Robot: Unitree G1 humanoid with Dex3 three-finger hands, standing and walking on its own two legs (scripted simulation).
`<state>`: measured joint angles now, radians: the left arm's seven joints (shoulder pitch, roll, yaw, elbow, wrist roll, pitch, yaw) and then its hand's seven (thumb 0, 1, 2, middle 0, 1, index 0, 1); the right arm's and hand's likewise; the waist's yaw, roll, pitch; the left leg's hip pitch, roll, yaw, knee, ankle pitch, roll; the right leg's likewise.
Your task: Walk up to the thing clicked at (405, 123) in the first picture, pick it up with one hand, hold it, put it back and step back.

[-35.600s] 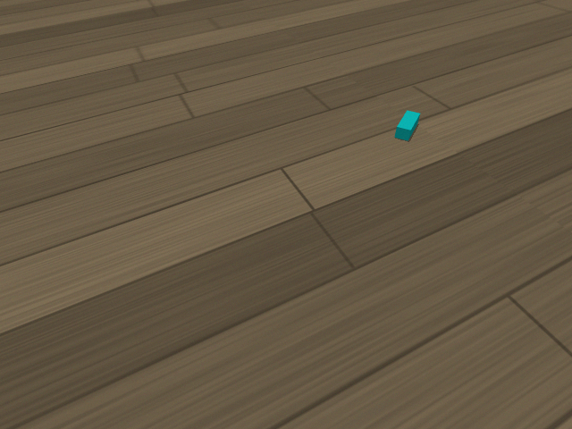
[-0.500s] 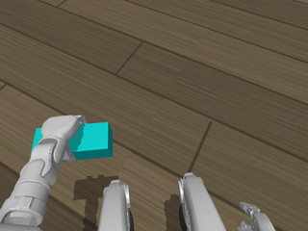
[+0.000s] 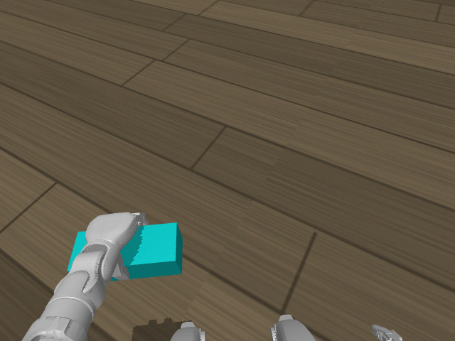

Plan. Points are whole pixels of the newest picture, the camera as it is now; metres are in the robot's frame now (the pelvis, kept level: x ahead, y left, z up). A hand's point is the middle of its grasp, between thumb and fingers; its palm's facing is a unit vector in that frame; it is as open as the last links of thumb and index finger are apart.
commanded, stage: lift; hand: left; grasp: from above
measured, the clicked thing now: (130, 253) +0.35 +0.21 -0.10
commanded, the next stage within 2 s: hold in 0.28 s
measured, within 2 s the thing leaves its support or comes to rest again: neither
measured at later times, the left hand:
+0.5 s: hand (108, 225) +0.37 +0.23 +0.00, palm faces -0.44 -0.04 -0.89, open 11.0 cm
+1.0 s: hand (104, 223) +0.35 +0.22 +0.03, palm faces -0.44 -0.02 -0.90, open 11.0 cm
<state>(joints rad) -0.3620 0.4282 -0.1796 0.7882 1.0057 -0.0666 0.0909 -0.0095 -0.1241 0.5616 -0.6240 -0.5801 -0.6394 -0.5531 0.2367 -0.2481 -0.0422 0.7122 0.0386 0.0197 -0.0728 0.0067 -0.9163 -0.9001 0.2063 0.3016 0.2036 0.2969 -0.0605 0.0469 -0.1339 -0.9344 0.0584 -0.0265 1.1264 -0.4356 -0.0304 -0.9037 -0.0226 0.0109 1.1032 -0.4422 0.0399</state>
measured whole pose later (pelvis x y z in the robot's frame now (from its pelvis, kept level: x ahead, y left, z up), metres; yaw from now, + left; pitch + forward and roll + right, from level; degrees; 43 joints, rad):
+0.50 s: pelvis +0.04 +0.01 +0.06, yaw -1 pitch +8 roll -1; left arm -0.33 0.41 -0.20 0.77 1.01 -0.05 0.04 -0.01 -0.11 0.56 -0.61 -0.59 -0.63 -0.56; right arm 0.24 -0.24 -0.05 0.71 0.05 0.04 -0.06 0.01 -0.92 -0.90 0.21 0.30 0.20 0.30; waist -0.03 0.03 -0.09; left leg -0.58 0.05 0.02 0.79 -0.36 -0.02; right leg -0.56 -0.04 0.03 0.77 -0.36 0.05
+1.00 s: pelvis +0.04 +0.01 +0.07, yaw -1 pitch +5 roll +0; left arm -0.27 0.42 -0.20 0.66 1.01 -0.07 -0.03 -0.01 -0.11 0.56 -0.61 -0.59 -0.62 -0.57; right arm 0.22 -0.25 -0.05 0.67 0.05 0.09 -0.06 0.01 -0.91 -0.89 0.21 0.30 0.20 0.30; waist -0.01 0.04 -0.07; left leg -0.46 0.05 0.03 0.69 -0.32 -0.02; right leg -0.45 -0.04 0.04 0.68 -0.32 0.05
